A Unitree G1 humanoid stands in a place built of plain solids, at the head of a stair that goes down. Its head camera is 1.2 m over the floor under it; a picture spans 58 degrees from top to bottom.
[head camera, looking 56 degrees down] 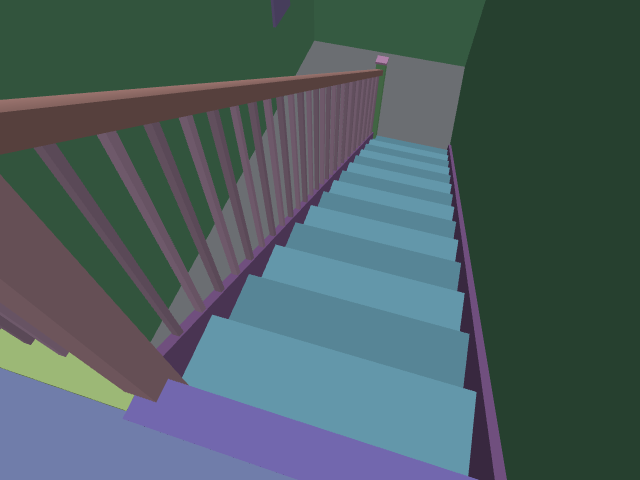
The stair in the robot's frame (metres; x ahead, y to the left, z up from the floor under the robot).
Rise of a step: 0.17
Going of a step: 0.27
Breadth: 0.89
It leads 17 degrees to the right of straight ahead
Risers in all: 15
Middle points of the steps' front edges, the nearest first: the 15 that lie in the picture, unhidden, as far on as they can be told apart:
0.22 0.01 0.00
0.49 -0.06 -0.17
0.75 -0.14 -0.34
1.01 -0.21 -0.52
1.27 -0.29 -0.69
1.52 -0.37 -0.87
1.78 -0.45 -1.04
2.04 -0.53 -1.22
2.30 -0.61 -1.39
2.56 -0.69 -1.57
2.82 -0.76 -1.74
3.08 -0.84 -1.92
3.34 -0.92 -2.09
3.60 -1.00 -2.26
3.85 -1.10 -2.43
